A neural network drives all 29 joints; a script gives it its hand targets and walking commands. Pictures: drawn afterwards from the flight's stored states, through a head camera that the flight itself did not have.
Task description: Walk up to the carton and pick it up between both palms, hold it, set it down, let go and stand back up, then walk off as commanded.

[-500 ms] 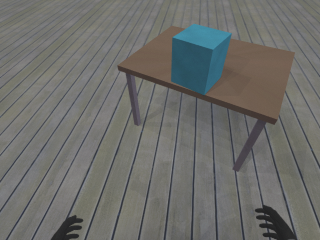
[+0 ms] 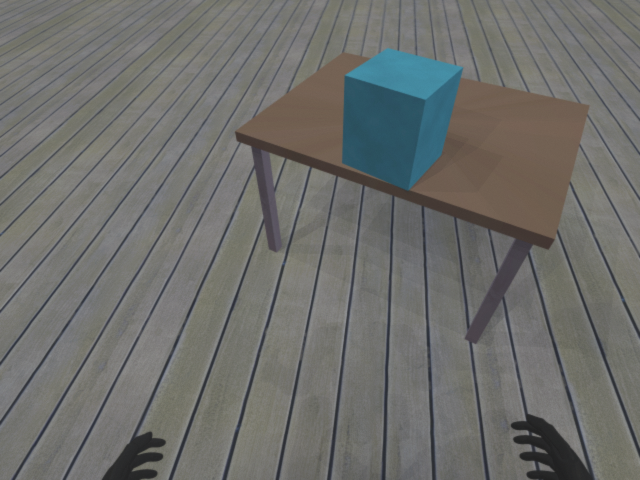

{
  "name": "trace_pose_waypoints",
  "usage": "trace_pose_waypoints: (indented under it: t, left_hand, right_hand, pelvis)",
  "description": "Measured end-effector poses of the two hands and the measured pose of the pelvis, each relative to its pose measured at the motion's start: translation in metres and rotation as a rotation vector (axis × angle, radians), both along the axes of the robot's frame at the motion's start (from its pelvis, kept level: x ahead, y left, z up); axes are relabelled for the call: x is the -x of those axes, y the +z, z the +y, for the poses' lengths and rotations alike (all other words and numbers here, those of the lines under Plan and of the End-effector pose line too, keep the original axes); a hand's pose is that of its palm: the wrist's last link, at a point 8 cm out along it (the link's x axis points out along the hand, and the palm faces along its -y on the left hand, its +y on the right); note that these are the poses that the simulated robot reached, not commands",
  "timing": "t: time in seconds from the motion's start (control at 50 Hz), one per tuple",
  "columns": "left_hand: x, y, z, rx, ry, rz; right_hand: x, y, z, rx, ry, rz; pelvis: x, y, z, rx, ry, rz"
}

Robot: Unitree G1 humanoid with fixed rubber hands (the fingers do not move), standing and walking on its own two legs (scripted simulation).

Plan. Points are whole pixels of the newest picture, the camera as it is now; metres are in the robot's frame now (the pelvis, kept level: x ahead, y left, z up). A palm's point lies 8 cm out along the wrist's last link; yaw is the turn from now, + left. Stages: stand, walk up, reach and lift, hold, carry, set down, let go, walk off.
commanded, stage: stand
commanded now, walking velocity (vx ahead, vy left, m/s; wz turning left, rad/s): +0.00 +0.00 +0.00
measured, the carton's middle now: (397, 119) +0.98 -0.20 -0.05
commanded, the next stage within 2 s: walk up in 0.38 s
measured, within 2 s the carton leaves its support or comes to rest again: neither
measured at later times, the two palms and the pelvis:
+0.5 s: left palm out of the picture +0.14 +0.27 -0.07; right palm out of the picture +0.15 -0.28 -0.07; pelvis +0.00 +0.00 +0.00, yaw +0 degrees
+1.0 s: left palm out of the picture +0.14 +0.27 -0.06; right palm (627, 464) +0.17 -0.36 -0.07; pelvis +0.05 -0.04 +0.01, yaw -3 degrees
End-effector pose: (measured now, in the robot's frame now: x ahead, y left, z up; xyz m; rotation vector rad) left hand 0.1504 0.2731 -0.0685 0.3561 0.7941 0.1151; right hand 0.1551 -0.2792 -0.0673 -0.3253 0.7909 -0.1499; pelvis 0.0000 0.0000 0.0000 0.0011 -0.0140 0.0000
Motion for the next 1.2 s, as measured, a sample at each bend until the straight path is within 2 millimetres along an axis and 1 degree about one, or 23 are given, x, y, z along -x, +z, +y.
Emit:
trace_pose_waypoints:
  t: [0.24,0.6,0.64,0.68,0.74,0.8,0.84,0.88,0.94,1.0,1.04,1.1,1.16,1.2]
  left_hand:
    - [0.007,-0.003,0.001,0.000,0.007,0.019]
    - [0.011,-0.004,0.002,-0.001,0.008,0.023]
    - [0.010,-0.002,0.004,-0.005,-0.002,0.022]
    - [0.005,0.001,0.004,-0.021,-0.013,0.020]
    - [-0.007,0.007,0.001,-0.047,-0.043,0.013]
    - [-0.016,0.006,-0.009,-0.074,-0.067,0.018]
    - [-0.011,0.002,-0.014,-0.090,-0.063,0.041]
    - [-0.002,0.002,-0.015,-0.103,-0.046,0.083]
    - [0.010,0.007,-0.010,-0.128,-0.022,0.149]
    - [0.015,0.006,-0.004,-0.141,-0.001,0.191]
    - [0.015,0.004,0.001,-0.148,0.012,0.207]
    - [0.011,0.000,0.011,-0.151,0.026,0.217]
    - [0.003,-0.008,0.024,-0.141,0.030,0.217]
    - [-0.006,-0.017,0.034,-0.128,0.029,0.217]
  right_hand:
    - [0.005,-0.002,-0.001,0.000,-0.005,0.010]
    - [0.011,-0.004,-0.002,0.002,-0.009,0.022]
    - [0.013,-0.004,-0.007,0.005,-0.013,0.018]
    - [0.019,-0.005,-0.017,0.006,-0.030,0.022]
    - [0.028,-0.006,-0.037,0.013,-0.057,0.043]
    - [0.028,-0.013,-0.060,0.019,-0.069,0.062]
    - [0.023,-0.016,-0.072,0.021,-0.082,0.068]
    - [0.015,-0.014,-0.078,0.022,-0.080,0.079]
    - [0.000,-0.008,-0.081,0.028,-0.071,0.092]
    - [-0.018,-0.005,-0.079,0.034,-0.063,0.096]
    - [-0.034,-0.003,-0.075,0.039,-0.056,0.084]
    - [-0.064,0.002,-0.063,0.044,-0.038,0.045]
    - [-0.098,0.008,-0.047,0.053,-0.016,0.000]
    - [-0.118,0.011,-0.036,0.064,-0.006,-0.030]
  pelvis:
    - [0.002,0.000,0.000,0.000,0.000,-0.003]
    - [0.005,0.000,0.000,0.000,0.000,-0.008]
    - [0.004,-0.001,-0.002,-0.002,0.000,-0.014]
    - [0.001,-0.001,-0.006,-0.004,-0.002,-0.022]
    - [-0.007,-0.001,-0.018,-0.005,-0.014,-0.033]
    - [-0.015,-0.006,-0.034,-0.010,-0.033,-0.023]
    - [-0.021,-0.008,-0.042,-0.006,-0.044,-0.031]
    - [-0.028,-0.004,-0.045,-0.010,-0.044,-0.020]
    - [-0.038,0.003,-0.045,-0.005,-0.045,0.008]
    - [-0.048,0.006,-0.043,0.006,-0.051,0.030]
    - [-0.055,0.006,-0.039,0.011,-0.055,0.036]
    - [-0.065,0.004,-0.030,0.026,-0.056,0.043]
    - [-0.076,-0.001,-0.017,0.042,-0.060,0.049]
    - [-0.084,-0.006,-0.006,0.054,-0.059,0.049]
